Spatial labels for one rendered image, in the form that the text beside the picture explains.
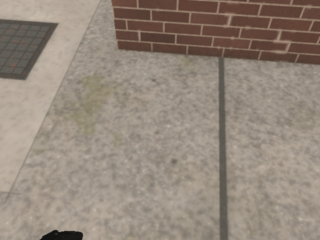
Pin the robot left hand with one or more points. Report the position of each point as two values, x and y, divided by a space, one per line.
63 235

